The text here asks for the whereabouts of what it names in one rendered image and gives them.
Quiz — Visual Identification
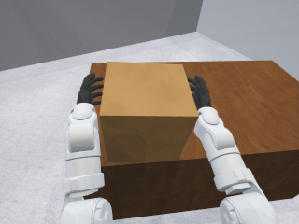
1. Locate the robot right hand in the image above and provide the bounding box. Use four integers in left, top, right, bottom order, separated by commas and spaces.
187, 75, 212, 111

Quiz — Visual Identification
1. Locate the right robot forearm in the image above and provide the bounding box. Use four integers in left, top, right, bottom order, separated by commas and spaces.
193, 106, 279, 224

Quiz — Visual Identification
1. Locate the carton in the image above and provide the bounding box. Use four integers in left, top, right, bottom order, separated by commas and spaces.
99, 61, 199, 163

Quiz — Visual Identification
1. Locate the robot left hand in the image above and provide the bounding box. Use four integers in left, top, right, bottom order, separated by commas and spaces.
77, 72, 104, 106

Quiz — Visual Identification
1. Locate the left robot forearm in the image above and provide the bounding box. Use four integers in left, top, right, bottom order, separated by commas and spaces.
59, 103, 105, 224

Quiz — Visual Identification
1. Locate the pedestal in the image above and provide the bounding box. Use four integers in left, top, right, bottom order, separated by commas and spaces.
82, 60, 299, 220

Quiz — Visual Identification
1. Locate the robot right upper arm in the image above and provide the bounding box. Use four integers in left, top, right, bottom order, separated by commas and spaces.
220, 192, 278, 224

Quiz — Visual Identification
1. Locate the robot left upper arm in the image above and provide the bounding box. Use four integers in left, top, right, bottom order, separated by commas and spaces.
59, 197, 114, 224

